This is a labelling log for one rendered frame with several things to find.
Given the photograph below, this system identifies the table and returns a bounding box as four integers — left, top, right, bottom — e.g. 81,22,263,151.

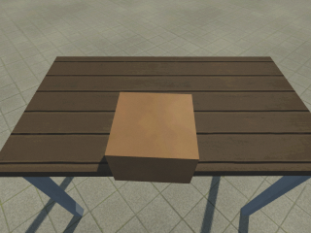
0,56,311,216

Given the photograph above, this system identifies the carton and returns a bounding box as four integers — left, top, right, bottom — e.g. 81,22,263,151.
105,91,199,183

